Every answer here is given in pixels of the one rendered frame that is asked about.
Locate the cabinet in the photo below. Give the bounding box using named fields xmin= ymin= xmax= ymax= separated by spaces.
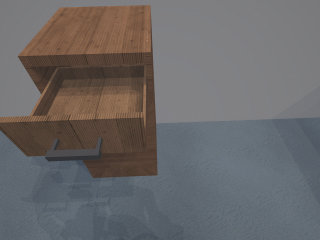
xmin=18 ymin=5 xmax=158 ymax=178

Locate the handle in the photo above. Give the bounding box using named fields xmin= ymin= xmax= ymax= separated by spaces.
xmin=45 ymin=137 xmax=103 ymax=162

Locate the drawer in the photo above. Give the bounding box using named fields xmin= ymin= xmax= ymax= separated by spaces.
xmin=0 ymin=64 xmax=148 ymax=157

